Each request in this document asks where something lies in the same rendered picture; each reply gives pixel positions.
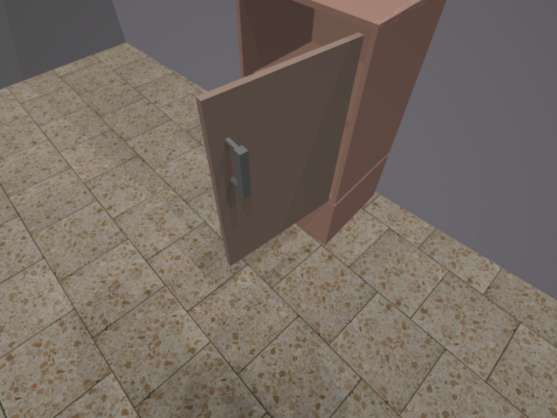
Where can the handle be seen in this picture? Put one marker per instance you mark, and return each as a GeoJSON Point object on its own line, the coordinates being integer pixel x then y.
{"type": "Point", "coordinates": [243, 182]}

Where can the cupboard door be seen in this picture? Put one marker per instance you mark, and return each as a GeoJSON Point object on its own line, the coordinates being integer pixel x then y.
{"type": "Point", "coordinates": [290, 117]}

